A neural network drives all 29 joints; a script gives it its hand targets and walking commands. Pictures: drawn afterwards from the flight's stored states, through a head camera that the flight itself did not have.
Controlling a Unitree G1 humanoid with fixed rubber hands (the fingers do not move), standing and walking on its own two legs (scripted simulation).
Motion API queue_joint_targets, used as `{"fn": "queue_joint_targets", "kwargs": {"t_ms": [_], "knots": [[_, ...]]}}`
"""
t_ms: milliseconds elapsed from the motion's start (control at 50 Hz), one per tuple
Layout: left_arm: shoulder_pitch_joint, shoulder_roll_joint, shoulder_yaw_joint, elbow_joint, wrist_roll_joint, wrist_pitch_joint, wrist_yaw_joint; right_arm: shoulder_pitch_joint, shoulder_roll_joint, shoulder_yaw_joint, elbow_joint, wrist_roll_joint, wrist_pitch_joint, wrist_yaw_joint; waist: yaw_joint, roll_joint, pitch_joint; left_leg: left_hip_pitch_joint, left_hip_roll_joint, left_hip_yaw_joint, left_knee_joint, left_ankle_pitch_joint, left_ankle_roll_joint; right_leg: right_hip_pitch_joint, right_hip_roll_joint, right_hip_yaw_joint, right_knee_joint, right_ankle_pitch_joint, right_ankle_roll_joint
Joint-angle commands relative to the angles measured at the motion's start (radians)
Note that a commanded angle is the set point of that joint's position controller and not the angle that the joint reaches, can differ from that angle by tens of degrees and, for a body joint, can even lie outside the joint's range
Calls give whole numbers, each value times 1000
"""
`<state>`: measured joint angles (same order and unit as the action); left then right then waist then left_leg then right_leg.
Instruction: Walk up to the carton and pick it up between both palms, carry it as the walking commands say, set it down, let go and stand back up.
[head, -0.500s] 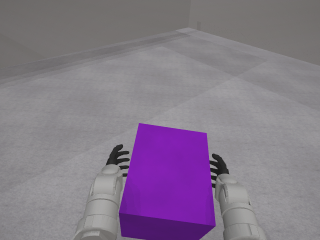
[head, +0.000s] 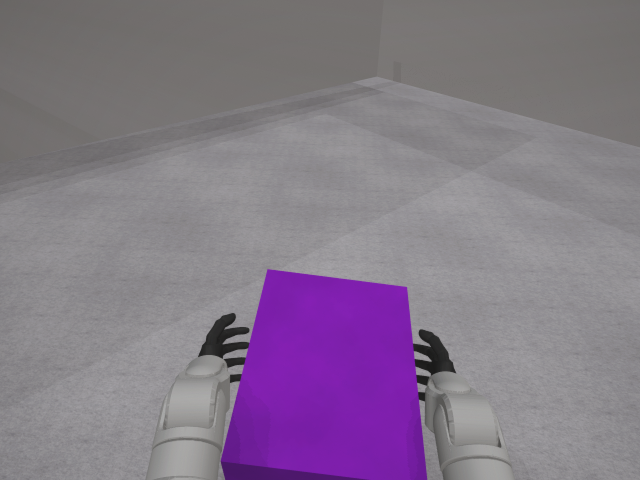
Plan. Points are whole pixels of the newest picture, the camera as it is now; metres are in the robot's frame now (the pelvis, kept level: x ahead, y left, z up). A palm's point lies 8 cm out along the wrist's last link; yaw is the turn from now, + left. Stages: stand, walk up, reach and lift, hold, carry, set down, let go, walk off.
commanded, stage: reach and lift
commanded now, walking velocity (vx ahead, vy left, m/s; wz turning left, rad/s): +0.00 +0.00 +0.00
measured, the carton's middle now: (323, 394) +0.30 +0.01 -0.03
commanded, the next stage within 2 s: hold in 0.82 s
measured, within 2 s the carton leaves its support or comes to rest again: neither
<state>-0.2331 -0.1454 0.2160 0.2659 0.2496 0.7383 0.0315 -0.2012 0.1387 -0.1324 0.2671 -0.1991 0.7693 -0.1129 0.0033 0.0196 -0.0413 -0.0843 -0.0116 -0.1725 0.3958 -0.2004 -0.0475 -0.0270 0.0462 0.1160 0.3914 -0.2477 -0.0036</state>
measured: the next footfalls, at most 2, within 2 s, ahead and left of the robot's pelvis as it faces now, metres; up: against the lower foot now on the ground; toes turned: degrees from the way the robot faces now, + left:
none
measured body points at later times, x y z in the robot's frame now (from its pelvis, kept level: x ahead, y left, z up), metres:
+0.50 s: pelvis -0.03 +0.01 +0.00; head -0.08 +0.01 +0.44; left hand +0.29 +0.15 +0.05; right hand +0.28 -0.15 +0.03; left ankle +0.02 +0.15 -0.74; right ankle -0.01 -0.12 -0.74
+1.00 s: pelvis -0.02 +0.01 +0.00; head -0.08 +0.01 +0.44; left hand +0.28 +0.15 +0.04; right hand +0.27 -0.14 +0.03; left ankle +0.02 +0.15 -0.74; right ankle -0.01 -0.12 -0.74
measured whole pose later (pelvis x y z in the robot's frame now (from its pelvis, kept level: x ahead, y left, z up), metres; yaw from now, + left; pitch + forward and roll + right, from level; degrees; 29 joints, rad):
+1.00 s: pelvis -0.02 +0.01 +0.00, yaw -1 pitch -7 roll +0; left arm -0.27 -0.15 0.21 0.32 0.26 0.74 0.06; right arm -0.23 0.14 -0.18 0.29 -0.21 0.77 -0.11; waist 0.00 0.01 -0.04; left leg -0.11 -0.03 -0.14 0.41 -0.18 -0.03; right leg -0.07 0.03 0.13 0.43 -0.24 0.02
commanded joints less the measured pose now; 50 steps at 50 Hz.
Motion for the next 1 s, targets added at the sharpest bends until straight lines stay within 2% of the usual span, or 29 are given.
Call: {"fn": "queue_joint_targets", "kwargs": {"t_ms": [0, 20, 60, 100, 120, 160, 200, 220, 240, 300, 340, 380, 400, 460, 480, 540, 560, 580, 620, 640, 680, 720, 760, 780, 840, 860, 880, 920, 980], "knots": [[-587, -965, -604, -82, -298, -30, -289, -734, 960, 553, -167, 274, -89, 331, -14, -11, -264, 104, -96, 113, -24, 274, 18, -2, 46, -37, -63, 332, 26], [-583, -965, -596, -79, -296, -33, -290, -748, 964, 558, -178, 277, -89, 333, -13, -31, -266, 104, -95, 114, -21, 256, 22, -9, 46, -38, -63, 314, 29], [-625, -975, -598, -86, -298, -37, -291, -775, 956, 540, -170, 278, -92, 339, -13, -4, -260, 76, -91, 105, -25, 222, 21, -10, 47, -38, -59, 257, 21], [-646, -971, -572, -40, -288, -34, -289, -795, 951, 513, -130, 266, -85, 345, -14, -26, -225, 54, -85, 107, -31, 154, 25, -39, 48, -46, -63, 177, 19], [-653, -982, -569, -30, -287, -37, -291, -819, 956, 515, -122, 266, -87, 349, -13, -12, -229, 57, -85, 110, -32, 129, 25, -48, 47, -47, -67, 146, 16], [-680, -1010, -570, -9, -290, -40, -292, -863, 953, 511, -131, 267, -96, 355, -11, -18, -264, 66, -85, 106, -24, 137, 24, -52, 49, -48, -57, 143, 15], [-702, -1020, -560, 14, -283, -39, -289, -884, 949, 500, -102, 272, -93, 366, -8, 1, -254, 61, -85, 109, -29, 108, 24, -66, 50, -52, -55, 110, 12], [-737, -1020, -558, 5, -292, -45, -294, -886, 964, 492, -84, 271, -94, 368, -16, -20, -259, 48, -83, 107, -30, 91, 27, -60, 50, -52, -52, 95, 14], [-746, -1022, -552, 9, -288, -44, -293, -888, 967, 479, -65, 269, -95, 373, -14, -14, -262, 59, -85, 110, -28, 91, 25, -72, 49, -52, -53, 93, 13], [-759, -1035, -528, 58, -277, -45, -293, -940, 977, 469, -51, 267, -101, 381, 1, -30, -268, 59, -82, 112, -31, 74, 28, -86, 50, -58, -49, 68, 12], [-770, -1044, -524, 71, -274, -43, -298, -951, 965, 461, -41, 272, -104, 388, -3, -10, -289, 63, -86, 115, -28, 74, 28, -85, 44, -55, -50, 65, 11], [-799, -1043, -518, 76, -274, -46, -298, -934, 983, 427, 10, 256, -101, 394, -6, -34, -280, 62, -81, 110, -34, 55, 29, -95, 46, -61, -49, 53, 10], [-790, -1058, -525, 80, -277, -47, -299, -949, 980, 438, -16, 265, -107, 398, -3, -16, -299, 84, -83, 118, -31, 72, 26, -100, 47, -63, -49, 66, 7], [-793, -1075, -530, 81, -286, -51, -298, -970, 983, 453, -42, 268, -113, 401, 0, -38, -338, 96, -80, 113, -26, 114, 28, -88, 53, -65, -38, 97, 7], [-771, -1071, -534, 76, -284, -48, -296, -938, 981, 444, -22, 266, -108, 403, -3, -13, -338, 101, -80, 116, -31, 128, 26, -91, 52, -65, -40, 109, 7], [-731, -1072, -525, 94, -277, -42, -299, -912, 982, 437, -21, 258, -103, 407, -3, -38, -301, 103, -76, 115, -38, 131, 29, -106, 52, -70, -50, 110, 8], [-722, -1075, -528, 87, -279, -40, -302, -921, 981, 447, -41, 265, -103, 407, 4, -27, -311, 95, -80, 115, -38, 137, 28, -91, 52, -69, -51, 114, 9], [-731, -1070, -535, 74, -283, -42, -301, -888, 986, 444, -24, 257, -100, 407, -5, -35, -313, 105, -78, 116, -40, 145, 27, -96, 54, -70, -54, 120, 8], [-709, -1076, -548, 41, -290, -47, -300, -896, 995, 487, -88, 273, -103, 406, 5, -29, -333, 117, -80, 113, -34, 180, 30, -78, 54, -66, -47, 150, 9], [-704, -1083, -560, 38, -299, -46, -302, -899, 990, 492, -104, 273, -104, 402, -5, -30, -351, 119, -79, 110, -30, 198, 30, -77, 55, -64, -46, 164, 8], [-663, -1077, -560, 40, -290, -36, -300, -849, 990, 482, -77, 268, -93, 404, 0, -11, -309, 111, -79, 110, -41, 185, 27, -87, 54, -65, -55, 148, 8], [-661, -1080, -576, 14, -301, -39, -302, -841, 992, 501, -114, 274, -93, 402, -5, -14, -317, 119, -79, 108, -37, 210, 29, -79, 55, -62, -54, 163, 8], [-644, -1071, -587, -13, -306, -37, -300, -786, 988, 497, -97, 264, -85, 402, -10, -20, -299, 137, -72, 104, -41, 231, 26, -96, 57, -63, -59, 166, 6], [-651, -1072, -589, -18, -305, -38, -304, -816, 998, 518, -136, 270, -90, 399, -2, -33, -320, 125, -80, 110, -37, 205, 30, -71, 55, -63, -58, 164, 8], [-632, -1059, -600, -40, -308, -36, -303, -798, 980, 515, -147, 274, -87, 396, -8, -6, -283, 115, -76, 111, -42, 185, 27, -84, 53, -63, -61, 148, 7], [-629, -1065, -601, -27, -311, -37, -304, -821, 986, 528, -163, 277, -89, 395, -6, -21, -280, 105, -76, 112, -42, 171, 28, -81, 54, -65, -61, 137, 7], [-630, -1049, -601, -31, -306, -34, -302, -778, 987, 514, -121, 267, -82, 393, -9, -18, -272, 105, -76, 114, -47, 176, 26, -82, 54, -66, -64, 146, 7], [-631, -1057, -611, -40, -318, -36, -302, -810, 984, 534, -166, 284, -89, 392, -5, -23, -278, 112, -72, 111, -40, 174, 30, -84, 54, -62, -59, 137, 7], [-598, -1043, -603, -26, -307, -33, -304, -775, 990, 525, -141, 280, -82, 387, -1, -16, -273, 107, -77, 119, -44, 181, 32, -74, 49, -62, -65, 155, 12]]}}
